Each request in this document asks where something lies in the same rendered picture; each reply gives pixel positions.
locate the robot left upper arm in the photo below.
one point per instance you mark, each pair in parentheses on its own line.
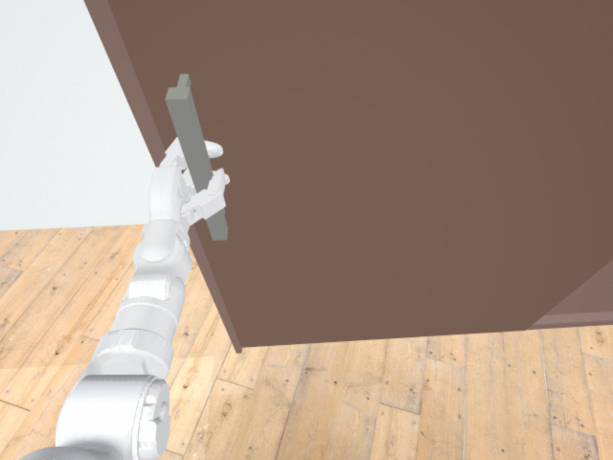
(113,417)

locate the handle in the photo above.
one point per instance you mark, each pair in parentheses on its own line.
(185,120)

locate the robot left hand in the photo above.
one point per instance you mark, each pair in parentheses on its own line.
(170,189)

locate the wardrobe door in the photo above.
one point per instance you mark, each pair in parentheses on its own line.
(398,168)
(595,295)

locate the left robot forearm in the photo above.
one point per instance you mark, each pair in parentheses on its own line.
(139,342)

